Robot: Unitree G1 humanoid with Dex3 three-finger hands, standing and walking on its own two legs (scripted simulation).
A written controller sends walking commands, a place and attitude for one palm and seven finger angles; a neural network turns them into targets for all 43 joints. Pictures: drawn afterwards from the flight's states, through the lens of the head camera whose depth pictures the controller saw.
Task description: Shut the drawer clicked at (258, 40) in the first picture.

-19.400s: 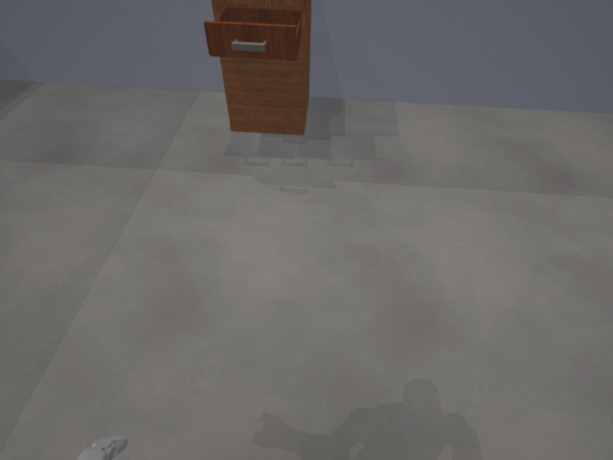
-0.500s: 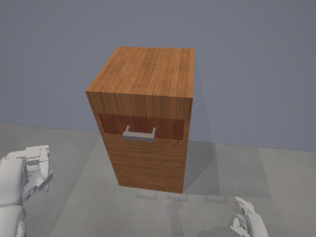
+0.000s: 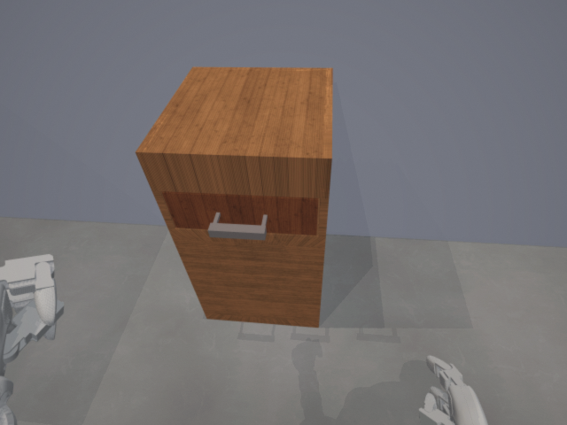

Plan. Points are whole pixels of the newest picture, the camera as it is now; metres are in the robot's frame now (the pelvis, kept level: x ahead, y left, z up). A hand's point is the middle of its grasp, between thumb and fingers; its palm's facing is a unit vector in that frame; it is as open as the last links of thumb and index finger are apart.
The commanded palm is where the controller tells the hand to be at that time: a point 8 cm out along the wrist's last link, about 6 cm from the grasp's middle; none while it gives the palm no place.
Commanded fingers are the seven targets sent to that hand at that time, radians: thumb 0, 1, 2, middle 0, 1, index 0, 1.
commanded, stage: step back with the hand held close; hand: left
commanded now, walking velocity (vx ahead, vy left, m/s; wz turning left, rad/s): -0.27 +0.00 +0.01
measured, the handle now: (239, 224) +0.60 +0.17 -0.16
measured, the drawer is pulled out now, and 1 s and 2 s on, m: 0.00 0.00 0.00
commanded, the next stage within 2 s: stop stepping back and stand still in 1.28 s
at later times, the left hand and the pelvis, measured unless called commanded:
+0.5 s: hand (12, 380) +0.13 +0.26 +0.15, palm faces +0.37 -0.80 -0.48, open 3.3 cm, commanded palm +0.07 +0.30 +0.17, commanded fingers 0.00 0.90 0.90 -1.40 -1.60 -1.40 -1.60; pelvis -0.06 +0.02 -0.01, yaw +0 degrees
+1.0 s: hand out of the picture +0.07 +0.25 +0.16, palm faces +0.37 -0.81 -0.45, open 3.3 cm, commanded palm +0.00 +0.30 +0.17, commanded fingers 0.00 0.90 0.90 -1.40 -1.60 -1.40 -1.60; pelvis -0.12 +0.02 -0.02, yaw +3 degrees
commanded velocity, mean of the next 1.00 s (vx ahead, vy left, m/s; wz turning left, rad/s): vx -0.32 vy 0.00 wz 0.00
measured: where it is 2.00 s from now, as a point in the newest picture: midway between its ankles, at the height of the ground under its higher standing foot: outside the picture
